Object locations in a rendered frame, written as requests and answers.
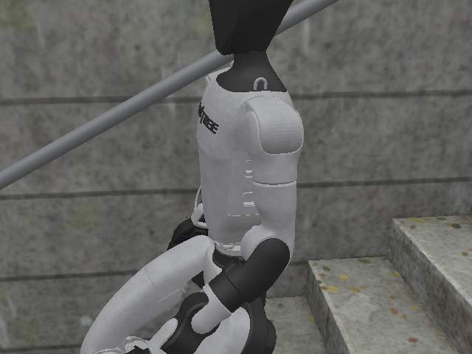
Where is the robot right upper arm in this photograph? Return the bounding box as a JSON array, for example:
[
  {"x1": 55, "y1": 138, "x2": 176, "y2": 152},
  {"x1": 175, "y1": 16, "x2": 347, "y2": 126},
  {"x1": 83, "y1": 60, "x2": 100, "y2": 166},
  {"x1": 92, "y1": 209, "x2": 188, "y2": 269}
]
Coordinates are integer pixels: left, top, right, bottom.
[{"x1": 205, "y1": 67, "x2": 230, "y2": 87}]

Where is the humanoid robot torso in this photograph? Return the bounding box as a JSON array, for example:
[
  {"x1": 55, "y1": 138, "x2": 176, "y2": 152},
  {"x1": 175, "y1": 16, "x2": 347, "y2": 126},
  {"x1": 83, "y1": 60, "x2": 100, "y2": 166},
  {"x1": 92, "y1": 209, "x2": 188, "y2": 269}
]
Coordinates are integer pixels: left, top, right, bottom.
[{"x1": 196, "y1": 61, "x2": 294, "y2": 307}]

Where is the right robot hand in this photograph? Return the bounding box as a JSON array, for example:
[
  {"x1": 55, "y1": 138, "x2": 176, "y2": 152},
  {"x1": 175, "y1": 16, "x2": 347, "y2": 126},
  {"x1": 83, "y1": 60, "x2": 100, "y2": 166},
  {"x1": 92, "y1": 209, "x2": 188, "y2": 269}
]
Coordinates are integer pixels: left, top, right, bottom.
[{"x1": 167, "y1": 217, "x2": 208, "y2": 251}]

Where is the robot right forearm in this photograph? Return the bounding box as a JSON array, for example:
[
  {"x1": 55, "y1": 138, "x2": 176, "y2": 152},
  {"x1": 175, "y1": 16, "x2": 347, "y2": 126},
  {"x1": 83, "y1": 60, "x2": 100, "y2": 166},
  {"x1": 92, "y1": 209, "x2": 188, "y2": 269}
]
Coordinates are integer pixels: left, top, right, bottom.
[{"x1": 191, "y1": 201, "x2": 208, "y2": 229}]

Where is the robot left upper arm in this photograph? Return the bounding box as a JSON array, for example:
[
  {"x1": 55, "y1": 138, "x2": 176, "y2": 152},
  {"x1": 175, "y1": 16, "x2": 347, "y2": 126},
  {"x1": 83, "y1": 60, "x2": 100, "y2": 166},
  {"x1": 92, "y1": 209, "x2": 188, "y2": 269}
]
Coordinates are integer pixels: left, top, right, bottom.
[{"x1": 240, "y1": 96, "x2": 304, "y2": 270}]

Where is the humanoid robot head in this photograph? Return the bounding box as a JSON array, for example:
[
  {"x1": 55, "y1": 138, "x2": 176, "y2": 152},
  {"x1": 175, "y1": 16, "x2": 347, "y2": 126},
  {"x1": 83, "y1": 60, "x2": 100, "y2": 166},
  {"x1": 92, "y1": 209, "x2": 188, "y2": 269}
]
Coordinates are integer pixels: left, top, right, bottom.
[{"x1": 209, "y1": 0, "x2": 293, "y2": 92}]

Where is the robot left forearm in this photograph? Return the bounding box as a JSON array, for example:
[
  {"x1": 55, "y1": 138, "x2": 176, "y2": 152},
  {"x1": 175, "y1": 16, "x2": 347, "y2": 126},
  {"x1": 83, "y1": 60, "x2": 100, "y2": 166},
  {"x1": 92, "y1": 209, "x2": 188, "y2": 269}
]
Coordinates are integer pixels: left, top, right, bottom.
[{"x1": 147, "y1": 238, "x2": 290, "y2": 354}]

